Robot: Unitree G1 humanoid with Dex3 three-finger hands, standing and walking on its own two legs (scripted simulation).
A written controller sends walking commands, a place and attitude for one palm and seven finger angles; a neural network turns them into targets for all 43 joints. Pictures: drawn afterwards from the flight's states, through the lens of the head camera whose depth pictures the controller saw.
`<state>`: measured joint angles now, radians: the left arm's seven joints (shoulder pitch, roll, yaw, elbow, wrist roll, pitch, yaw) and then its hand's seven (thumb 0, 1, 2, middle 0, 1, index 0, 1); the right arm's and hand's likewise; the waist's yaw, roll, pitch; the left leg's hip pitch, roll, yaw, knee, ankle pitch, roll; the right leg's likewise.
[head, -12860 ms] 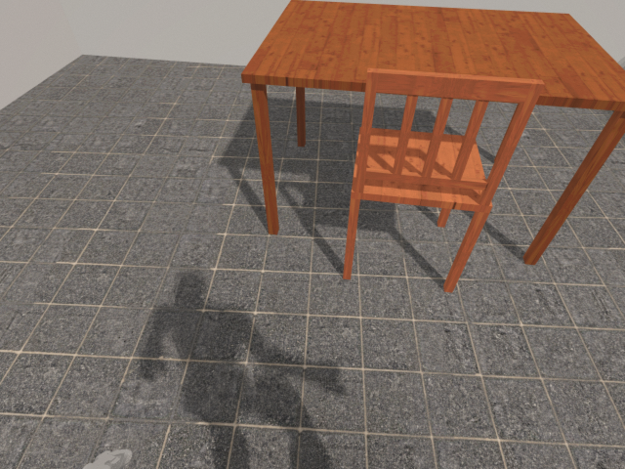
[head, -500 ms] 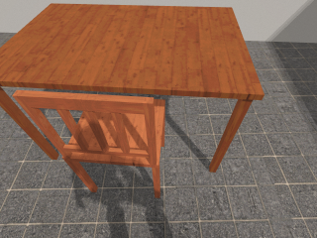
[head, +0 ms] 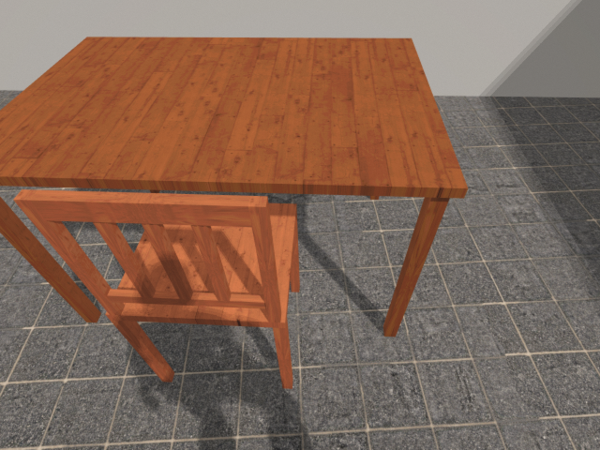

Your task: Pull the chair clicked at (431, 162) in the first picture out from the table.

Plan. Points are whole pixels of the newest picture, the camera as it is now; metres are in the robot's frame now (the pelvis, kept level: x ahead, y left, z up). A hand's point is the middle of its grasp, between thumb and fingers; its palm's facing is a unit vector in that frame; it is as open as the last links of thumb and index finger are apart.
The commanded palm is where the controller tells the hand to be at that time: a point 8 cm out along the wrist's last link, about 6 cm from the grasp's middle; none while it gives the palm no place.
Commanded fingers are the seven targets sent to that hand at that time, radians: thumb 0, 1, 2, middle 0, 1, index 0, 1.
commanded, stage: look again from close up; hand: left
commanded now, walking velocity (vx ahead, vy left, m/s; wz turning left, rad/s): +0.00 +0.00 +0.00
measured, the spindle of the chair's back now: (170, 262) +0.47 +0.28 -0.10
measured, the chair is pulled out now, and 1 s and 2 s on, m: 0.00 0.00 0.00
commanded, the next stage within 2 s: raise the hand toward the chair's back in 0.84 s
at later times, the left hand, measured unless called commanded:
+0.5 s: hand out of the picture +0.02 +0.17 -0.17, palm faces +0.02 -0.98 -0.18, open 7.3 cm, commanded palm none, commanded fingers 0.00 0.90 0.90 -0.20 -0.30 -0.20 -0.30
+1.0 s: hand out of the picture +0.06 +0.20 -0.16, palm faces +0.09 -0.97 -0.22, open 7.3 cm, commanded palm +0.14 +0.23 -0.07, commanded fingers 0.00 0.81 0.86 -0.19 -0.29 -0.19 -0.29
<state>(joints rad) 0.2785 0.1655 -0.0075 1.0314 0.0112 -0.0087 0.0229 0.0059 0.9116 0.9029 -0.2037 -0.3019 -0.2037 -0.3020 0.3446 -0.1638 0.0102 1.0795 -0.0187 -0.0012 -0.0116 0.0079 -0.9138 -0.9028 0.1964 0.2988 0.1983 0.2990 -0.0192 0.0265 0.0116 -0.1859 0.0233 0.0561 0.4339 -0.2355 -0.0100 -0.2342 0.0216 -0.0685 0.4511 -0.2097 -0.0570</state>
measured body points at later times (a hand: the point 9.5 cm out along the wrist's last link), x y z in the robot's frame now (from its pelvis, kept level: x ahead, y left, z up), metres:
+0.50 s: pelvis +0.03 +0.01 +0.00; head +0.03 +0.00 +0.45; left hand +0.02 +0.22 -0.16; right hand +0.02 -0.20 -0.16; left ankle +0.00 +0.13 -0.74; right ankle +0.02 -0.08 -0.74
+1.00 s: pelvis +0.04 +0.02 +0.00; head +0.05 +0.01 +0.45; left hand +0.06 +0.25 -0.14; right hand +0.03 -0.20 -0.16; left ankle +0.00 +0.13 -0.74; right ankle +0.02 -0.08 -0.74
